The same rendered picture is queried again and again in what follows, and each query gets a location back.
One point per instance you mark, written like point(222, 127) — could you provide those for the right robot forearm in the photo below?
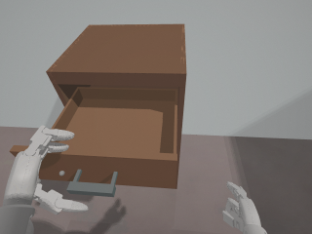
point(253, 229)

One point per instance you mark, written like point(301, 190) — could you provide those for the handle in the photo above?
point(91, 188)

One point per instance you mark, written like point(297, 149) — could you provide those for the drawer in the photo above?
point(131, 131)

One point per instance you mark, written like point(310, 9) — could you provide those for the robot left hand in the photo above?
point(22, 185)

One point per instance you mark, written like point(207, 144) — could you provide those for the robot right hand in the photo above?
point(244, 212)

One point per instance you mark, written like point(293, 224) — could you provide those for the left robot forearm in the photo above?
point(15, 219)

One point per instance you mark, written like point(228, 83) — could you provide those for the cabinet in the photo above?
point(133, 56)

